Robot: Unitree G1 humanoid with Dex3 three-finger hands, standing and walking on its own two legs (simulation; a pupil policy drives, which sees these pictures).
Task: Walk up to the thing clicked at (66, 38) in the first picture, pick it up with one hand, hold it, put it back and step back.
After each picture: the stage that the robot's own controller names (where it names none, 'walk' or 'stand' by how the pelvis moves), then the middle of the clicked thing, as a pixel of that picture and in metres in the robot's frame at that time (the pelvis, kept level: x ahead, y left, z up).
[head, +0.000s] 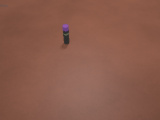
stand; (66, 34) +1.47 +0.19 -0.66
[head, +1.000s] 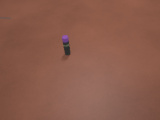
walk; (66, 45) +1.35 +0.28 -0.65
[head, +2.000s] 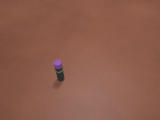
walk; (59, 71) +0.89 +0.26 -0.65
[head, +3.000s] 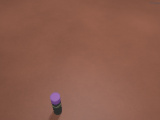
walk; (56, 104) +0.56 +0.19 -0.63
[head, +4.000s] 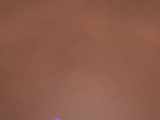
stand; out of the picture +0.39 +0.17 -0.64
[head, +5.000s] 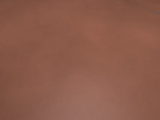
stand; out of the picture +0.38 +0.18 -0.66
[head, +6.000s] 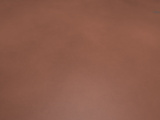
stand; out of the picture +0.38 +0.18 -0.66
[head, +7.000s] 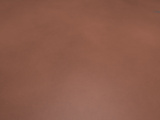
stand; out of the picture +0.37 +0.19 -0.66
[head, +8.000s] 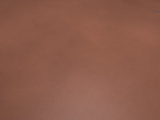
go down; out of the picture +0.37 +0.19 -0.66
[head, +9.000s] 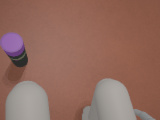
go down; (17, 52) +0.45 +0.22 -0.26
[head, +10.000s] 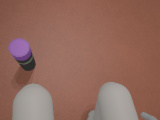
approach; (24, 57) +0.45 +0.22 -0.27
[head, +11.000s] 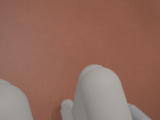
close in; out of the picture +0.43 +0.27 -0.16
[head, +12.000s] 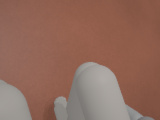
lift; out of the picture +0.43 +0.28 -0.16
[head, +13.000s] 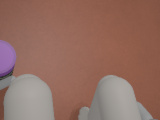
lift; out of the picture +0.34 +0.25 -0.08
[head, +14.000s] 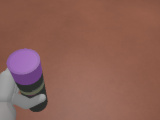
hold; (32, 86) +0.31 +0.16 +0.07
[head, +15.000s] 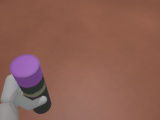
hold; (35, 89) +0.31 +0.16 +0.04
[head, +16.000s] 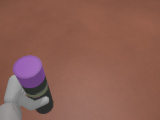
hold; (37, 89) +0.31 +0.16 +0.04
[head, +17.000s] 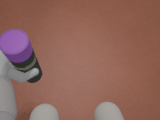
crouch; (25, 61) +0.41 +0.18 -0.03
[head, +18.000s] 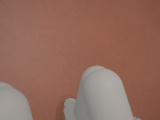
lower; out of the picture +0.43 +0.28 -0.15
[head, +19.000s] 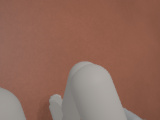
lower; out of the picture +0.44 +0.29 -0.17
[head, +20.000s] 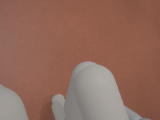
lower; out of the picture +0.44 +0.29 -0.16
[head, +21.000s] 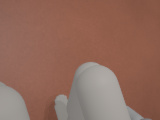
lower; out of the picture +0.42 +0.29 -0.16
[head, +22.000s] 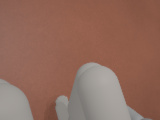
rest; out of the picture +0.42 +0.28 -0.16
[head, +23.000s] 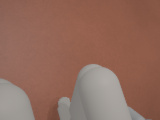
withdraw; out of the picture +0.42 +0.26 -0.17
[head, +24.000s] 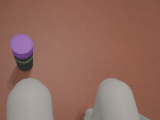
stand; (23, 56) +0.44 +0.22 -0.22
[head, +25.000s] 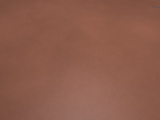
stand; out of the picture +0.37 +0.15 -0.58
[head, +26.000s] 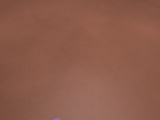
stand; out of the picture +0.39 +0.16 -0.60
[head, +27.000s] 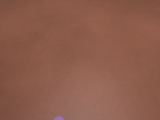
stand; out of the picture +0.38 +0.15 -0.61
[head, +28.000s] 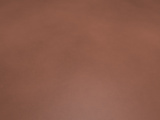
walk; out of the picture +0.40 +0.15 -0.65
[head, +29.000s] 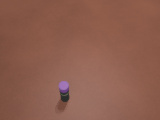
walk; (64, 92) +0.55 +0.12 -0.63
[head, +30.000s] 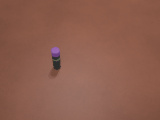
walk; (56, 59) +0.88 +0.20 -0.63
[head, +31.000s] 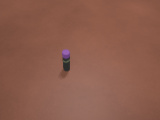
stand; (66, 61) +1.01 +0.16 -0.65
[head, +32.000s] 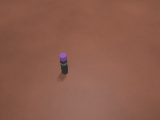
stand; (64, 63) +1.02 +0.18 -0.66
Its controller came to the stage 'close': yes
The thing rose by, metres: 0.68
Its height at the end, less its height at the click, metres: +0.00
